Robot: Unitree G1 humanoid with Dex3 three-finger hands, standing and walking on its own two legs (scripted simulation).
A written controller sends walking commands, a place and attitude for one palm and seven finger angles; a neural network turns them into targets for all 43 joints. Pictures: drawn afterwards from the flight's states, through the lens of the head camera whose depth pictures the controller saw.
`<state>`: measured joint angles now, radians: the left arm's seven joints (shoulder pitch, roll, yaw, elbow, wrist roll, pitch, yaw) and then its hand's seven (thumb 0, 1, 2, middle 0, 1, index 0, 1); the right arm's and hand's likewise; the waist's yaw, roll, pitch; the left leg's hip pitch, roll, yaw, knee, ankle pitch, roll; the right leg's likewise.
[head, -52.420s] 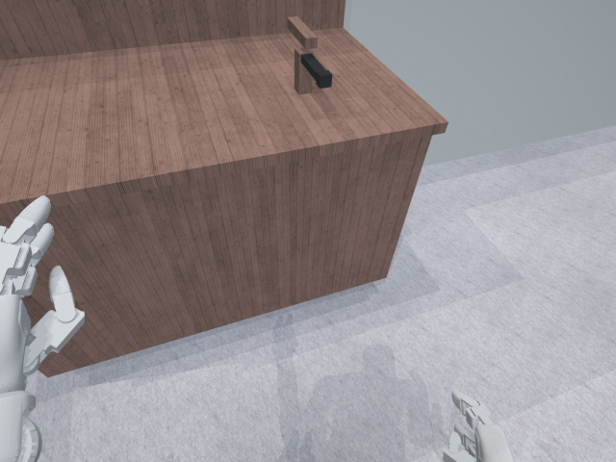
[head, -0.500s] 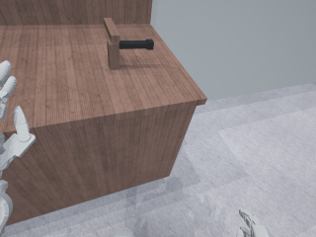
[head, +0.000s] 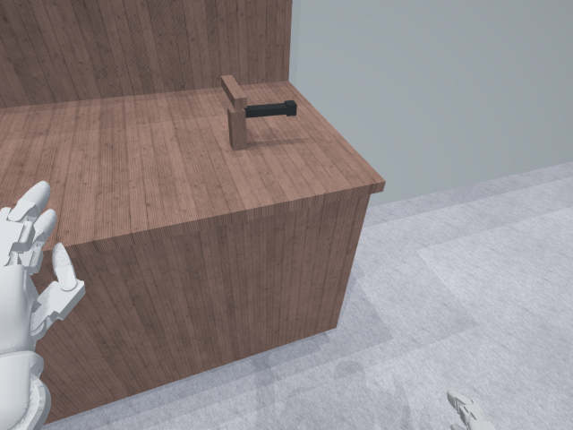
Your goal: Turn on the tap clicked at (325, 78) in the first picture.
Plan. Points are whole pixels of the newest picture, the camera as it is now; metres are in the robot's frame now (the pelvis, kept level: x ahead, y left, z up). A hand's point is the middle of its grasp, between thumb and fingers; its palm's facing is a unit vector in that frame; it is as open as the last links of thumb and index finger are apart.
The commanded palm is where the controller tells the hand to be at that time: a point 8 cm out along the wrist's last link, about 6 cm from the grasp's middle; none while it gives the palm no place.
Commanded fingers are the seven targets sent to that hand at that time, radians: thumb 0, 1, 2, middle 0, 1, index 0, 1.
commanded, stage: stop stepping back and stand still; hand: left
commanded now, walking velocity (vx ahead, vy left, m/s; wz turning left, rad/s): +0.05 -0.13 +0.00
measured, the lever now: (290, 108) +0.82 +0.04 +0.11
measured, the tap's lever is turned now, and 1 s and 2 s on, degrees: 86 86 86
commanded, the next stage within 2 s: stand and check the lever's angle in 0.10 s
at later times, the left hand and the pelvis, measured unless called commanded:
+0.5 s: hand (109, 256) +0.26 +0.23 +0.17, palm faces +0.42 -0.83 -0.38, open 7.4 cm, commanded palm +0.21 +0.26 +0.19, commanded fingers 0.00 0.90 0.90 -0.20 -0.30 -0.20 -0.30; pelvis +0.05 -0.02 +0.00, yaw +0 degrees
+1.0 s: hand (107, 256) +0.26 +0.23 +0.17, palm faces +0.40 -0.84 -0.36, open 7.4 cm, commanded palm +0.21 +0.27 +0.19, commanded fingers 0.00 0.90 0.90 -0.20 -0.30 -0.20 -0.30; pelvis +0.05 -0.01 +0.01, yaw -1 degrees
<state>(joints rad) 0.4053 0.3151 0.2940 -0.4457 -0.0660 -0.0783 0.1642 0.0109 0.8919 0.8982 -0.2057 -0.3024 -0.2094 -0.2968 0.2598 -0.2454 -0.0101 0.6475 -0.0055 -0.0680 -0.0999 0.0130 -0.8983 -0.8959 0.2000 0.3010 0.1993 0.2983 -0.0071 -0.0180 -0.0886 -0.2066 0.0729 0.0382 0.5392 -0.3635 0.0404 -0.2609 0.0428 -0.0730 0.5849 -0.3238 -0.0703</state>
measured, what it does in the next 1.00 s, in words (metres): steps on the spot: left foot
